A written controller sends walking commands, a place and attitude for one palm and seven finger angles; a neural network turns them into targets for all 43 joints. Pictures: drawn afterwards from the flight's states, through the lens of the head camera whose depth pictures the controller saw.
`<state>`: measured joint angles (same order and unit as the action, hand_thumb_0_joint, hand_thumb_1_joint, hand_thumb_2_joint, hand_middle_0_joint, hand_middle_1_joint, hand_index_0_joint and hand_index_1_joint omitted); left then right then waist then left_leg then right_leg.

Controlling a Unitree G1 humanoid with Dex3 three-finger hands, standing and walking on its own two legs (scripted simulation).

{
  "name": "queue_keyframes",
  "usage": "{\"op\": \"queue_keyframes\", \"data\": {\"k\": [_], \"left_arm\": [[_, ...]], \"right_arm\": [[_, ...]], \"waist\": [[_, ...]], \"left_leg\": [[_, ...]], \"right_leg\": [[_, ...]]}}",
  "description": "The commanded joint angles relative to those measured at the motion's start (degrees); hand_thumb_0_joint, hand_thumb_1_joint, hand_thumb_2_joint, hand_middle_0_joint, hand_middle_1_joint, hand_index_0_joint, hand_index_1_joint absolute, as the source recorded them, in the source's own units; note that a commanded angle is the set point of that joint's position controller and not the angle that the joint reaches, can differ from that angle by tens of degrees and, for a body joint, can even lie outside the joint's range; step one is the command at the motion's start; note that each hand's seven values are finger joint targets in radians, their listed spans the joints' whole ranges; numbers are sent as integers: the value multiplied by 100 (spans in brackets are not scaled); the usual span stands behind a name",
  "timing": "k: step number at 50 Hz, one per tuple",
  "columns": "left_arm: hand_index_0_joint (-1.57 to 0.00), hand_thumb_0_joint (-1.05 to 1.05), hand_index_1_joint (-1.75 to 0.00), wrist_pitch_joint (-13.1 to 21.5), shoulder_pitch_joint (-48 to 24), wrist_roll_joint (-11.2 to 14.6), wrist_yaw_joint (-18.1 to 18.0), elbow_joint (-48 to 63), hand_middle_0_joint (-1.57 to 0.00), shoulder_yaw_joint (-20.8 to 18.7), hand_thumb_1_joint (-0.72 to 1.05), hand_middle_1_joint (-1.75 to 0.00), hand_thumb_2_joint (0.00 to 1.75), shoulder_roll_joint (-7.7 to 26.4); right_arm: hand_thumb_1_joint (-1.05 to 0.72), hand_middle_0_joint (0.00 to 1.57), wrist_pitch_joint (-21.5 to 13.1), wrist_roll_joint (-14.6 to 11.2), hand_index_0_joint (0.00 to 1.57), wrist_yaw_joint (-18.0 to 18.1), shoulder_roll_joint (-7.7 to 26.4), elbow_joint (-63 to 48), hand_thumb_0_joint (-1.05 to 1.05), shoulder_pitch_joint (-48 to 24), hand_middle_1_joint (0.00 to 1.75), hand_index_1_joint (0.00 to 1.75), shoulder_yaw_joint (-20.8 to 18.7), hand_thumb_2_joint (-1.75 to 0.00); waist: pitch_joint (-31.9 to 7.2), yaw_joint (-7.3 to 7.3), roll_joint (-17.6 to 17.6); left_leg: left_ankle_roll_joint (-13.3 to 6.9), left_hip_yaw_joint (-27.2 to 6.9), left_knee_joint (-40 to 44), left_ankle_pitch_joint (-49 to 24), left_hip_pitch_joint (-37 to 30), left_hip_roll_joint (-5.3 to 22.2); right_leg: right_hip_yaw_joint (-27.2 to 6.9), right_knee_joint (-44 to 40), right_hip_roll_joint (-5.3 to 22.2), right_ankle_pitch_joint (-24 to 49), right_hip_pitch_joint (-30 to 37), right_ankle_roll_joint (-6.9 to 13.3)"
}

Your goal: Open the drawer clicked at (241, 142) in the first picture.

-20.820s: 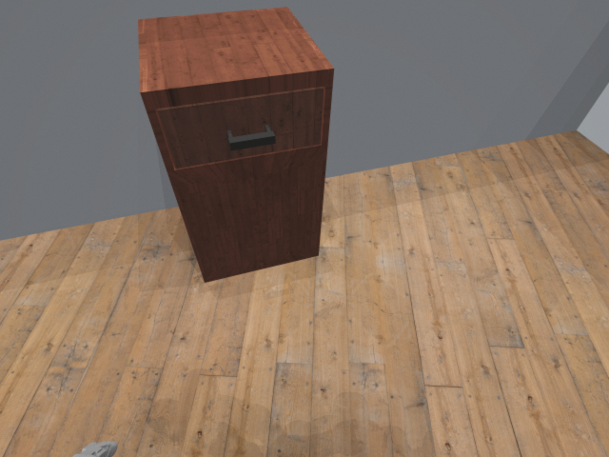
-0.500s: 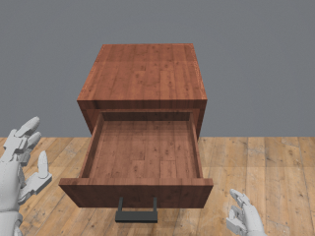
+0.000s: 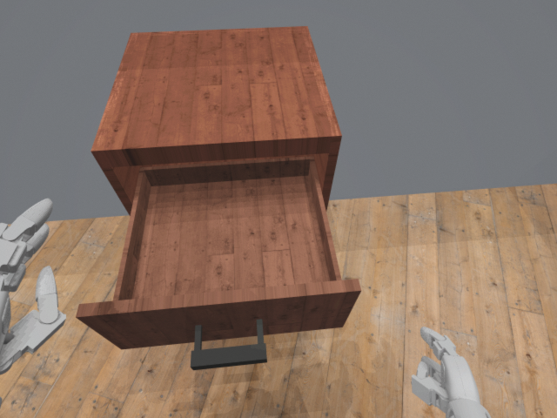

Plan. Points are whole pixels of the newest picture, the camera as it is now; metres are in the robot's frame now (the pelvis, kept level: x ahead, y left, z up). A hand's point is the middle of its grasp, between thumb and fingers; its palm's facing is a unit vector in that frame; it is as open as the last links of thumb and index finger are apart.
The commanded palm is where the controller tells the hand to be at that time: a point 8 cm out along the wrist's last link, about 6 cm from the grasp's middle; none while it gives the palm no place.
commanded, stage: step back with the hand held close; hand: left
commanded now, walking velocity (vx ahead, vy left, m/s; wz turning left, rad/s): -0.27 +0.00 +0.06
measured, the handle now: (229, 342) +0.24 +0.10 -0.11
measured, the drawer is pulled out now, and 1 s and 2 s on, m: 0.30 0.30 0.30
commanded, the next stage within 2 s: stop stepping back and stand still in 1.02 s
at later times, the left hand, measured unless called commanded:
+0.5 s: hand out of the picture +0.14 +0.26 +0.15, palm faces +0.35 -0.81 -0.47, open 7.4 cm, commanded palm +0.07 +0.30 +0.18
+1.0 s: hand out of the picture +0.07 +0.20 +0.15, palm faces +0.25 -0.82 -0.52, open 7.4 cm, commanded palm +0.00 +0.25 +0.18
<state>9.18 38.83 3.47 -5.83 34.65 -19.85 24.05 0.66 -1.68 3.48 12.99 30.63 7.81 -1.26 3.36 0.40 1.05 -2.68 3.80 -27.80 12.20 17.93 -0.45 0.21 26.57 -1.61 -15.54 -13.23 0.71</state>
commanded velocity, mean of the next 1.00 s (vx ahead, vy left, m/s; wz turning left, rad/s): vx -0.35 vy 0.00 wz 0.05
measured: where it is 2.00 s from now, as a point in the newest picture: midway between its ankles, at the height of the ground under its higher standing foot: outside the picture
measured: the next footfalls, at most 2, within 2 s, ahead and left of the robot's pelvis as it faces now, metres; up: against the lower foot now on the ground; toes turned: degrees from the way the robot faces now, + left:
right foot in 0.72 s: -0.20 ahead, -0.16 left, +0.00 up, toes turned -2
left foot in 1.02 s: -0.13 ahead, +0.07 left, +0.00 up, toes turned +0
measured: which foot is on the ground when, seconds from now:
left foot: down 0.00-0.80, up 0.82-1.00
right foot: down 0.00-0.46, up 0.48-0.70, down 0.72-1.00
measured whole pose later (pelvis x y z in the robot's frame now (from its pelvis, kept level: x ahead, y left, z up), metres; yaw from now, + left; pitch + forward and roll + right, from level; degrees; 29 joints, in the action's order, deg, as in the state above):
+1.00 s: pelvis -0.14 -0.03 +0.00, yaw -1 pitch +4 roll +0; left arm 12.8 40.0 3.0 -7.6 36.0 -23.4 24.0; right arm -0.5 -1.6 4.5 11.9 34.4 8.4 -0.7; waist 0.7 2.5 -1.3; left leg 0.4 0.1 -40.1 21.9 21.9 -1.3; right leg 2.5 29.5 -1.5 -18.4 -15.4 2.2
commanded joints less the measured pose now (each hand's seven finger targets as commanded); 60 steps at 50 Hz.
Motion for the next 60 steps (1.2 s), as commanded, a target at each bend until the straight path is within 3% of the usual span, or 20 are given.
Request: {"op": "queue_keyframes", "data": {"k": [1, 10, 17, 20, 23, 30, 34, 38, 39, 41, 43, 44, 48, 49, 50, 51, 53, 54, 56, 60], "left_arm": [[-20, 0, -30, 451, 304, 37, -244, 1248, -20, -997, 90, -30, 90, 845], [-20, 0, -30, 470, 94, 28, -323, 1258, -20, -877, 90, -30, 90, 702], [-20, 0, -30, 609, -147, 10, -429, 1421, -20, -784, 90, -30, 90, 748], [-20, 0, -30, 647, -95, -13, -475, 1475, -20, -847, 90, -30, 90, 777], [-20, 0, -30, 716, -69, -119, -448, 1518, -20, -1059, 90, -30, 90, 827], [-20, 0, -30, 711, 60, 22, -327, 1634, -20, -858, 90, -30, 90, 644], [-20, 0, -30, 737, -64, 31, -218, 1823, -20, -976, 90, -30, 90, 845], [-20, 0, -30, 811, 261, 154, -73, 1908, -20, -1196, 90, -30, 90, 938], [-20, 0, -30, 787, 435, 176, -25, 1805, -20, -1229, 90, -30, 90, 949], [-20, 0, -30, 767, 474, 243, -14, 1526, -20, -1226, 90, -30, 90, 948], [-20, 0, -30, 684, 484, 175, -119, 1062, -20, -1260, 90, -30, 90, 933], [-20, 0, -30, 650, 330, 132, -174, 1065, -20, -1173, 90, -30, 90, 823], [-20, 0, -30, 576, 38, -91, -385, 758, -20, -953, 90, -30, 90, 758], [-20, 0, -30, 578, -27, -84, -412, 974, -20, -875, 90, -30, 90, 809], [-20, 0, -30, 577, 21, -9, -410, 1176, -20, -797, 90, -30, 90, 748], [-20, 0, -30, 602, -48, -12, -392, 1491, -20, -837, 90, -30, 90, 832], [-20, 0, -30, 624, 269, 10, -341, 1811, -20, -857, 90, -30, 90, 810], [-20, 0, -30, 584, 367, -7, -322, 1996, -20, -895, 90, -30, 90, 850], [-20, 0, -30, 571, 308, 10, -349, 2337, -20, -862, 90, -30, 90, 773], [-20, 0, -30, 414, 642, 55, -384, 1941, -20, -989, 90, -30, 90, 674]], "right_arm": [[-90, 20, -370, 18, 20, 68, 564, -952, 0, -536, 30, 30, -219, -90], [-90, 20, -582, 17, 20, 85, 584, -858, 0, -396, 30, 30, -203, -90], [-90, 20, -655, 62, 20, 84, 557, -779, 0, -306, 30, 30, -185, -90], [-90, 20, -679, 77, 20, 116, 571, -799, 0, -324, 30, 30, -160, -90], [-90, 20, -770, 97, 20, 112, 593, -883, 0, -431, 30, 30, -166, -90], [-90, 20, -1031, 212, 20, -27, 569, -497, 0, -102, 30, 30, -213, -90], [-90, 20, -1067, 237, 20, -116, 630, -396, 0, -196, 30, 30, -190, -90], [-90, 20, -944, 164, 20, -208, 597, -568, 0, -385, 30, 30, -156, -90], [-90, 20, -886, 88, 20, -230, 576, -640, 0, -379, 30, 30, -206, -90], [-90, 20, -753, -119, 20, -170, 500, -747, 0, -469, 30, 30, -263, -90], [-90, 20, -616, -91, 20, -65, 326, -727, 0, -809, 30, 30, -242, -90], [-90, 20, -568, -18, 20, -25, 245, -702, 0, -790, 30, 30, -153, -90], [-90, 20, -366, 48, 20, 201, 271, -590, 0, -679, 30, 30, -26, -90], [-90, 20, -367, 32, 20, 226, 371, -569, 0, -660, 30, 30, -81, -90], [-90, 20, -374, 25, 20, 207, 418, -577, 0, -543, 30, 30, -121, -90], [-90, 20, -417, -4, 20, 155, 510, -663, 0, -534, 30, 30, -238, -90], [-90, 20, -620, 52, 20, -12, 424, -714, 0, -437, 30, 30, -331, -90], [-90, 20, -711, 162, 20, -48, 459, -638, 0, -426, 30, 30, -298, -90], [-90, 20, -870, 162, 20, -104, 465, -522, 0, -224, 30, 30, -296, -90], [-90, 20, -886, 92, 20, -115, 495, -631, 0, -181, 30, 30, -251, -90]], "waist": [[-1360, -153, 325], [-940, -51, 142], [-669, 70, -138], [-696, 58, 329], [-838, -64, 1164], [-1332, -61, 839], [-1732, -119, 1032], [-2086, -192, 849], [-2183, -167, 273], [-1575, 11, -1086], [-829, 51, -1099], [-732, 129, -817], [-826, 165, -941], [-905, 190, -756], [-1142, 158, -354], [-1368, 80, 164], [-1800, -45, 1279], [-1825, -66, 1788], [-1681, -47, 1291], [-1200, 52, 1052]], "left_leg": [[-96, -879, 292, -1766, -592, 841], [-146, -1077, 415, 515, 591, 883], [36, -1053, -257, 1057, 50, 501], [-28, -1334, 371, 1227, 353, 780], [-353, -1980, 1541, 1978, 1717, 1547], [-460, -1566, 797, -1662, -500, 1648], [-380, -1340, 458, -2983, -1242, 1592], [-223, -989, -108, -2889, -1286, 1395], [-47, -760, -512, -2401, -1296, 1103], [273, -236, -1839, 250, -796, 209], [363, -615, -3172, 1506, 617, -76], [369, -736, -2997, 1757, 1124, -58], [323, -452, -662, 1064, 1063, -8], [277, -391, 103, 138, 736, 99], [144, -524, 579, -1972, 51, 420], [-18, -865, 546, -3962, -783, 994], [-363, -1596, 208, -5604, -1497, 1759], [-448, -1661, 289, -5597, -1363, 1868], [-485, -1591, 295, -5475, -1372, 1782], [-256, -1085, 471, -2299, -567, 1254]], "right_leg": [[-263, 158, 458, 1476, 195, -60], [-496, 235, 502, 663, 141, -17], [-961, -684, 886, -387, -1056, 264], [-567, -297, 580, -464, -696, 133], [-32, 1313, 58, -223, 668, -129], [30, 1210, 50, -1101, -590, -153], [64, 500, 8, -616, -433, -162], [145, -304, 108, 422, -3, -129], [132, -584, 247, 1085, 79, -170], [-491, -968, 1367, 2227, -731, 187], [-1251, -800, 2005, 3011, -802, 769], [-1174, -533, 2016, 4030, -262, 873], [-569, 255, 1420, 5709, 1117, 350], [-432, 562, 1312, 5664, 1232, 216], [-161, 834, 1023, 4967, 1006, -54], [19, 1053, 653, 3246, 403, -256], [-41, 1373, 333, -555, -686, -140], [-111, 1679, 300, -1175, -736, -127], [-53, 1762, 191, -995, -893, -143], [262, 694, 181, -621, -198, -186]]}}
